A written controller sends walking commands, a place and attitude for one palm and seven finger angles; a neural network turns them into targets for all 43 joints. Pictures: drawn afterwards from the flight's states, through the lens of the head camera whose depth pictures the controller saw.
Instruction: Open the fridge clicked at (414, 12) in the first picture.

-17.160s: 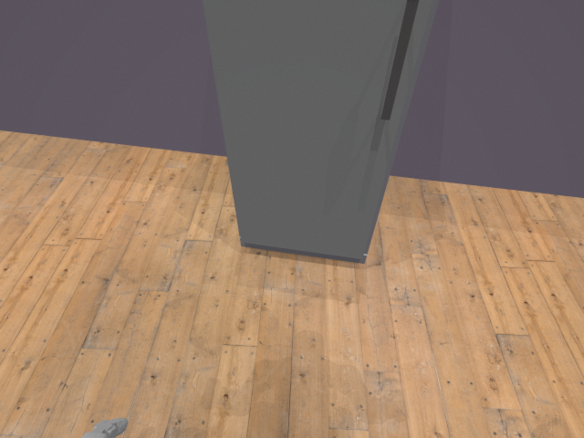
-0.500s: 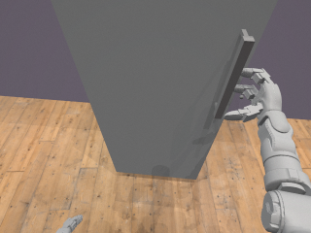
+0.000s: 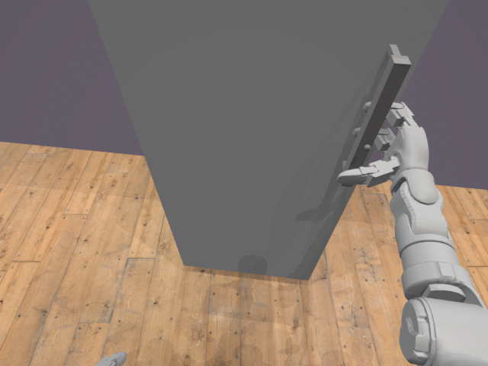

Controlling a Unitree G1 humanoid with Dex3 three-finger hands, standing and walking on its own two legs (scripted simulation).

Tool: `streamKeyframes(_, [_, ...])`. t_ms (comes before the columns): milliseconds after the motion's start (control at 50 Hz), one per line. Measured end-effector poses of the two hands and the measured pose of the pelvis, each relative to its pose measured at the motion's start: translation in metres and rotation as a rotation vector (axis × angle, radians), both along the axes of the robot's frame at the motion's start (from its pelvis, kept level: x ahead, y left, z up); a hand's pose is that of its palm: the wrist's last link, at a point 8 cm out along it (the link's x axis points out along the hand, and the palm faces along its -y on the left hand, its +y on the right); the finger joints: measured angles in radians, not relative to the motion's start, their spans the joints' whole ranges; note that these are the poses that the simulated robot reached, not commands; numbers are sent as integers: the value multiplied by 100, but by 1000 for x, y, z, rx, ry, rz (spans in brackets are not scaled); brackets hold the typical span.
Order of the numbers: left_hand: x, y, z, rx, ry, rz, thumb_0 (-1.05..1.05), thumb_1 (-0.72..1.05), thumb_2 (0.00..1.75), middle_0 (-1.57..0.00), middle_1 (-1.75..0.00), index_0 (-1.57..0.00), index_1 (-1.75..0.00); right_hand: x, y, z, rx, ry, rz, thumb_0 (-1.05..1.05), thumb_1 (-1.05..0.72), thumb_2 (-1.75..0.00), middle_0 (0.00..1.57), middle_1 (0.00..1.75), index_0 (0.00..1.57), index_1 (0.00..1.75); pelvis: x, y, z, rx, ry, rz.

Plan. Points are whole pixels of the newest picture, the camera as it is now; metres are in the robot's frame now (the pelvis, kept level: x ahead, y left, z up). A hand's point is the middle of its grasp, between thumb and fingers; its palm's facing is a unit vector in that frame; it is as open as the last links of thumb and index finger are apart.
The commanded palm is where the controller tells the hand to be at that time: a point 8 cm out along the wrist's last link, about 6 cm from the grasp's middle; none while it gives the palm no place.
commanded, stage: slide the fingers in behind the handle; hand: right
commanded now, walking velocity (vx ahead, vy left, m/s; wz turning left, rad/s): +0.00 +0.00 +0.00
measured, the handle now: (366, 125) +0.50 -0.14 +0.14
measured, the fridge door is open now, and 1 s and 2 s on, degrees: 0 0 0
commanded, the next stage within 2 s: grip the handle and tug to test in 0.78 s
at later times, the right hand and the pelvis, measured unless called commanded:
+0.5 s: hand (357, 146) +0.44 -0.12 +0.14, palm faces +0.01 +1.00 +0.00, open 14.2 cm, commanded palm +0.41 -0.17 +0.14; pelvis +0.00 +0.01 +0.00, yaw +0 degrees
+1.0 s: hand (360, 146) +0.44 -0.12 +0.14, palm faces -0.01 +1.00 +0.02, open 13.9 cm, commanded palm +0.41 -0.18 +0.14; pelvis +0.01 +0.00 +0.00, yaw +0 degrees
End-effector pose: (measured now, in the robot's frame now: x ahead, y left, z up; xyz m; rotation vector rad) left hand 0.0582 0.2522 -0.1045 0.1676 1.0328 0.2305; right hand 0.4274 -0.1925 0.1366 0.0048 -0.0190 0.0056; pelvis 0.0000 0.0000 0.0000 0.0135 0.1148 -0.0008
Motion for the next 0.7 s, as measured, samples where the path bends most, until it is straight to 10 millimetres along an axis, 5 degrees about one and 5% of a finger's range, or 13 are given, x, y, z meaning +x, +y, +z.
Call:
streamKeyframes(140, [3, 5, -2, -4, -6, -1, 1, 91, 90, -20, -30, -20, -30, 2, 17, 6, 8, 8, 17, -1, 50, -30, 30, 120, 30, 120, 1, 3, 1, -2, -1, -5])
streamKeyframes(700, [36, 11, 7, -13, -83, -17, 1, 91, 90, -20, -30, -20, -30, -8, 17, 6, 2, 1, 2, -1, 50, -30, 25, 120, 24, 117, 10, 11, 4, -9, -19, 5])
